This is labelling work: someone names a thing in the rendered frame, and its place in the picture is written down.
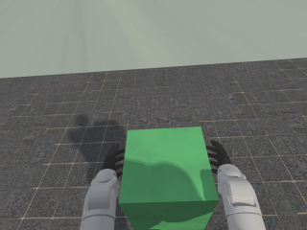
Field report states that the left robot forearm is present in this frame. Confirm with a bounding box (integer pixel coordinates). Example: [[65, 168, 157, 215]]
[[80, 169, 119, 230]]

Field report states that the carton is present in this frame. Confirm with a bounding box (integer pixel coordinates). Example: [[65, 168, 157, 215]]
[[119, 126, 219, 230]]

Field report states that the robot right hand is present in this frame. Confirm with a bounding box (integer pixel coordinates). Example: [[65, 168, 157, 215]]
[[206, 140, 232, 174]]

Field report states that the right robot forearm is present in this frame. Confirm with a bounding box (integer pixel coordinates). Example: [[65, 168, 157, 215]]
[[217, 164, 266, 230]]

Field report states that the robot left hand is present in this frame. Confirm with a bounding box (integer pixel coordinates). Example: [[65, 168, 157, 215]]
[[102, 144, 126, 177]]

